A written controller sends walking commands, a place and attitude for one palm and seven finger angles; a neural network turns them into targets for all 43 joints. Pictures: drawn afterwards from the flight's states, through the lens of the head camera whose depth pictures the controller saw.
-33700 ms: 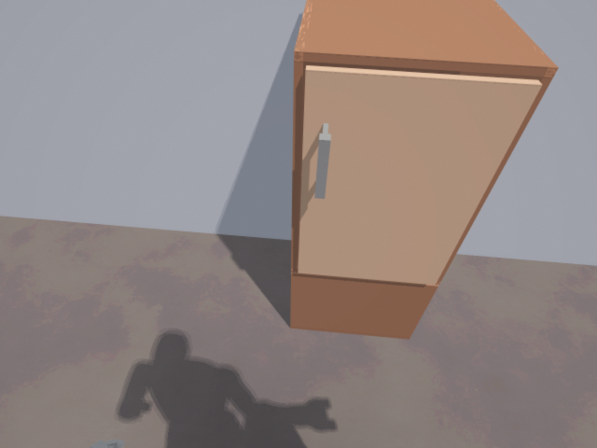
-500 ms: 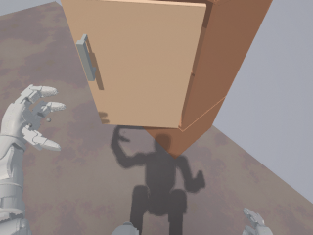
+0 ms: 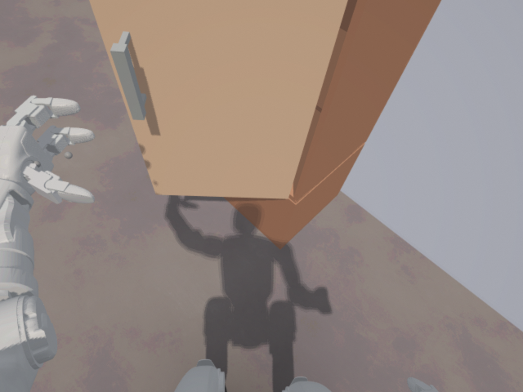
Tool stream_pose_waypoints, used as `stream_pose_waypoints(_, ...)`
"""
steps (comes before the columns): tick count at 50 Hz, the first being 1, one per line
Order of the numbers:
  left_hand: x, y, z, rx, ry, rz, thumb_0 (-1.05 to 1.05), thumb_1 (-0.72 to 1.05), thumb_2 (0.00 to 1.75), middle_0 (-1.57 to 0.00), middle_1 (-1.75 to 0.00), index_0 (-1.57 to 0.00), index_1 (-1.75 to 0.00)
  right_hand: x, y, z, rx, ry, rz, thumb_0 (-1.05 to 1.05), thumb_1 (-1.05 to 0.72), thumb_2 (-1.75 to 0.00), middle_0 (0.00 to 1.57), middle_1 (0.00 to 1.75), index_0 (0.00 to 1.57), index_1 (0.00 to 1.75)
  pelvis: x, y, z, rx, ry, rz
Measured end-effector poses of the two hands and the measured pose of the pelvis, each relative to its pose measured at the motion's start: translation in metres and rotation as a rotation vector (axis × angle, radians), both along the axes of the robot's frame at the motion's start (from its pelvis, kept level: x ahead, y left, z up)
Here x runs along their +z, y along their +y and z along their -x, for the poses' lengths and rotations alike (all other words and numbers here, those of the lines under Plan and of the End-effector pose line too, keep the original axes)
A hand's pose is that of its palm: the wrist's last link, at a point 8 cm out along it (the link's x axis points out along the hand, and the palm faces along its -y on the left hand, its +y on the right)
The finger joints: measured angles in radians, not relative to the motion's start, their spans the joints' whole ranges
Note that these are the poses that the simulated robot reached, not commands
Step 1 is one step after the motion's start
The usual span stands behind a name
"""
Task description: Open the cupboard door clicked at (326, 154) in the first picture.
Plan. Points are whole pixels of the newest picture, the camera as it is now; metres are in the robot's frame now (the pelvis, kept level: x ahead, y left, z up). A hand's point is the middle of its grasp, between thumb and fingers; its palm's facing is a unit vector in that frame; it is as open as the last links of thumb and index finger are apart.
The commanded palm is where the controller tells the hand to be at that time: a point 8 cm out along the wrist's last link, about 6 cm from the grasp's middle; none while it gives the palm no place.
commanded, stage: move the hooked fingers beside the handle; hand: left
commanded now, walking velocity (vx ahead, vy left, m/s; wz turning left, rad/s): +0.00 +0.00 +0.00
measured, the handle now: (132, 78) +0.62 +0.24 +0.09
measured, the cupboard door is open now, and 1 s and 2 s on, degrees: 46 46 46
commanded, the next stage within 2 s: slide the fingers in behind the handle in 1.88 s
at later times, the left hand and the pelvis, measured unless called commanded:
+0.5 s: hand (81, 110) +0.51 +0.29 +0.10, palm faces +0.03 -1.00 -0.01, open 14.0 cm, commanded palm +0.50 +0.33 +0.09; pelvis +0.00 +0.00 -0.01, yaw -2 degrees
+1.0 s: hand (87, 96) +0.56 +0.30 +0.09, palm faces +0.02 -1.00 -0.01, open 14.0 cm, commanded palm +0.55 +0.33 +0.08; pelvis +0.01 +0.00 -0.02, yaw -3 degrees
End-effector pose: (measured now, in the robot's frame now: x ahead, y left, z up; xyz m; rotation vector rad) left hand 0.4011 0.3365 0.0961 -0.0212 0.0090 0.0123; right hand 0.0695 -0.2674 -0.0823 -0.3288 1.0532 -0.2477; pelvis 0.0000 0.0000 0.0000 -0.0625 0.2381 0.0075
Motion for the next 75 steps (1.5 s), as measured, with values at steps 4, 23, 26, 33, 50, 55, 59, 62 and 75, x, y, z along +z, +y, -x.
stream_pose_waypoints(4,0.003,0.002,-0.014,0.006,-0.010,-0.010,-0.01,-0.50,0.30,-0.30,-1.20,-0.30,-1.20,-0.002,0.001,0.011,-0.014,0.034,0.005,0.01,-0.90,-0.90,0.21,0.30,0.20,0.30,-0.002,0.002,0.001,-0.005,0.019,0.003)
stream_pose_waypoints(23,0.004,0.007,-0.082,0.019,0.014,-0.018,-0.01,-0.50,0.30,-0.30,-1.20,-0.30,-1.20,-0.006,-0.008,0.090,-0.143,0.307,0.052,0.00,-0.90,-0.90,0.21,0.30,0.20,0.30,-0.014,0.001,-0.001,-0.022,0.116,0.022)
stream_pose_waypoints(26,0.005,0.007,-0.090,0.017,0.019,-0.028,-0.01,-0.50,0.30,-0.30,-1.20,-0.30,-1.20,-0.005,-0.007,0.096,-0.158,0.335,0.053,0.00,-0.90,-0.90,0.21,0.30,0.20,0.30,-0.015,0.000,-0.003,-0.025,0.128,0.025)
stream_pose_waypoints(33,0.007,0.008,-0.109,0.026,0.025,-0.013,-0.01,-0.50,0.30,-0.30,-1.20,-0.30,-1.20,-0.006,-0.005,0.102,-0.180,0.367,0.050,0.00,-0.90,-0.90,0.21,0.30,0.20,0.30,-0.017,-0.001,-0.006,-0.031,0.154,0.033)
stream_pose_waypoints(50,-0.005,0.014,-0.132,0.010,0.052,-0.031,-0.01,-0.50,0.30,-0.30,-1.20,-0.30,-1.20,-0.011,0.011,0.099,-0.189,0.415,0.028,0.00,-0.90,-0.90,0.21,0.30,0.20,0.30,-0.023,0.004,-0.014,-0.038,0.204,0.047)
stream_pose_waypoints(55,-0.004,0.021,-0.131,0.036,0.027,-0.007,-0.01,-0.50,0.30,-0.30,-1.20,-0.30,-1.20,-0.009,0.013,0.096,-0.190,0.410,0.031,0.00,-0.90,-0.90,0.21,0.30,0.20,0.30,-0.022,0.006,-0.016,-0.039,0.200,0.051)
stream_pose_waypoints(59,0.000,0.028,-0.128,0.044,0.024,-0.029,-0.01,-0.50,0.30,-0.30,-1.20,-0.30,-1.20,-0.006,0.013,0.095,-0.190,0.408,0.035,0.00,-0.90,-0.90,0.21,0.30,0.20,0.30,-0.021,0.007,-0.017,-0.034,0.196,0.056)
stream_pose_waypoints(62,0.003,0.029,-0.126,0.030,0.031,-0.042,-0.01,-0.50,0.30,-0.30,-1.20,-0.30,-1.20,-0.006,0.014,0.094,-0.182,0.415,0.034,0.00,-0.90,-0.90,0.21,0.30,0.20,0.30,-0.020,0.009,-0.017,-0.027,0.192,0.058)
stream_pose_waypoints(75,-0.010,0.012,-0.129,0.018,0.041,-0.022,-0.01,-0.50,0.30,-0.30,-1.20,-0.30,-1.20,-0.008,0.012,0.092,-0.155,0.382,0.056,0.00,-0.90,-0.90,0.21,0.30,0.20,0.30,-0.024,0.011,-0.007,-0.021,0.189,0.057)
